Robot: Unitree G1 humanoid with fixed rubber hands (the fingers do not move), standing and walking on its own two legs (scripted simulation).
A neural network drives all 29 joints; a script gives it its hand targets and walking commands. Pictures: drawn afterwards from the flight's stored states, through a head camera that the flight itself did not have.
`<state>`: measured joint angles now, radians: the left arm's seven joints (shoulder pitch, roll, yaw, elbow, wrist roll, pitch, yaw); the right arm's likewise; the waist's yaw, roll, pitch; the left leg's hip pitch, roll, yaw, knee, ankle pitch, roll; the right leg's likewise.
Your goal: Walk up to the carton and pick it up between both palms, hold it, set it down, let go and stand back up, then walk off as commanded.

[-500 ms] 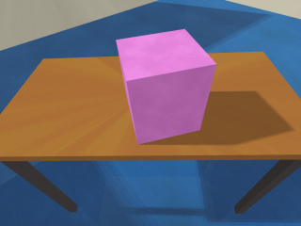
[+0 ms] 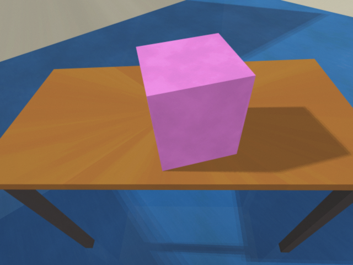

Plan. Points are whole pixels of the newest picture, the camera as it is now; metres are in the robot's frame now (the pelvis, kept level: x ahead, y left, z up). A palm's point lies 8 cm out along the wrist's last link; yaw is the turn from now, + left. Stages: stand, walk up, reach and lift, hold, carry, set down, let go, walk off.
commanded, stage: walk up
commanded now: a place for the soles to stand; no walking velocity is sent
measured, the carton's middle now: (189, 103) +0.49 -0.01 +0.11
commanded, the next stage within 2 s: reach and lift in 0.06 s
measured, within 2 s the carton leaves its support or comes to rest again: neither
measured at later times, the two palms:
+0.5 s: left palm out of the picture +0.14 +0.23 -0.07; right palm out of the picture +0.09 -0.31 -0.07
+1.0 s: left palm out of the picture +0.08 +0.21 +0.00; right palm out of the picture +0.09 -0.28 -0.03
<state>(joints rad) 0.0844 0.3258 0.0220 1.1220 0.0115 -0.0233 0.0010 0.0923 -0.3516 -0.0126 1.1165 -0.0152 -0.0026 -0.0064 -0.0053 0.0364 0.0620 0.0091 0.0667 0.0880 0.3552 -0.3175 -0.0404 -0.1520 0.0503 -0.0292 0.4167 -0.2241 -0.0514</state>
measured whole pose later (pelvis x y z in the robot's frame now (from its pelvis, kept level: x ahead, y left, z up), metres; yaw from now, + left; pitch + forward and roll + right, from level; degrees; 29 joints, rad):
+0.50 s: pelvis -0.03 +0.00 -0.01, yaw +2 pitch -5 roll -1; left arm 0.16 0.22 0.01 0.25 0.07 0.54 0.05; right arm 0.18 -0.40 -0.08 0.72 0.07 -0.02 0.12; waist -0.04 -0.01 0.14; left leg -0.07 0.08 0.03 0.53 -0.37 -0.04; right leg -0.17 0.05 -0.07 0.48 -0.22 -0.05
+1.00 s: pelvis -0.07 +0.00 +0.00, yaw +2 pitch -9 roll +0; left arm 0.31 0.10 -0.01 0.06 0.00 0.54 0.12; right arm 0.33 -0.42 -0.12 0.22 0.10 0.25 0.19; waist -0.02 0.09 0.01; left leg -0.03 0.07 0.06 0.47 -0.28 -0.02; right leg -0.12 0.06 -0.01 0.41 -0.14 -0.05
